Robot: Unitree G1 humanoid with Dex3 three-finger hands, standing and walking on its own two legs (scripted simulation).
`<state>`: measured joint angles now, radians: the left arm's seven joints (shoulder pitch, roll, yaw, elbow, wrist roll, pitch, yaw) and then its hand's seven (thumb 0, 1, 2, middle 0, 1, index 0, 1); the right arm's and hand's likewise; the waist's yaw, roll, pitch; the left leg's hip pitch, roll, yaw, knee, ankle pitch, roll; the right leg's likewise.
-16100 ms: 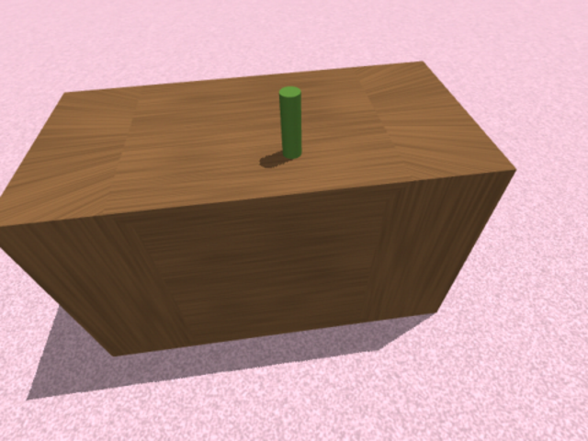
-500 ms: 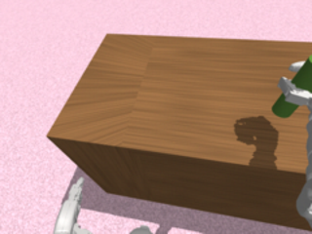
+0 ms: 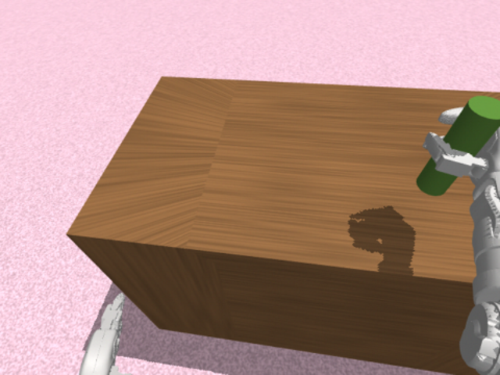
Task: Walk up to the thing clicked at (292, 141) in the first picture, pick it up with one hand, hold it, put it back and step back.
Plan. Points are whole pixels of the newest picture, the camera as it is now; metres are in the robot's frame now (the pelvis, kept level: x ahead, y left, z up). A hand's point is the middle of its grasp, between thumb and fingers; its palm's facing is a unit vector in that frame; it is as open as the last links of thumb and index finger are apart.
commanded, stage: lift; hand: right
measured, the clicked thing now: (455, 151) +0.46 -0.24 +0.13
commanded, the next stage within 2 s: hold in 0.98 s
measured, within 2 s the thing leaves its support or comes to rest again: neither
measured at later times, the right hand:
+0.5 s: hand (474, 148) +0.38 -0.20 +0.21, palm faces +0.21 +0.98 +0.00, open 6.2 cm
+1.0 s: hand (492, 151) +0.33 -0.19 +0.25, palm faces +0.21 +0.98 +0.00, open 6.2 cm
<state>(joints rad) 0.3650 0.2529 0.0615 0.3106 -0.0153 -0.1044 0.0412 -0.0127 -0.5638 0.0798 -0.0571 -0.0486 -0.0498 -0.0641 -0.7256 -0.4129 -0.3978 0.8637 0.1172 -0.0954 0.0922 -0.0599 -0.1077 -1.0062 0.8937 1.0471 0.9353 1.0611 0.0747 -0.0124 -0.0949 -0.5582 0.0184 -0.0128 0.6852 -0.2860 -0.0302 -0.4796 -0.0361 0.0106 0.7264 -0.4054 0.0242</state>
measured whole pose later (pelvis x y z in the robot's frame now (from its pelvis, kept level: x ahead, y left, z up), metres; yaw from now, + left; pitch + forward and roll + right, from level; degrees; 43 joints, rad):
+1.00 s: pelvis -0.03 +0.01 +0.02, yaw -2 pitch -2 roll +0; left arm 0.30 0.24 0.09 0.50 -0.03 -0.14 0.04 -0.01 -0.59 0.09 -0.04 -0.03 -0.02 -0.06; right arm -0.47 -0.27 -0.30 0.06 0.19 0.52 -0.01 -0.05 -0.10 -1.02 0.91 1.03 0.95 1.04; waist 0.00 -0.06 -0.05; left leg -0.30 0.04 0.01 0.55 -0.21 -0.02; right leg -0.22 -0.02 0.03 0.56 -0.30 0.03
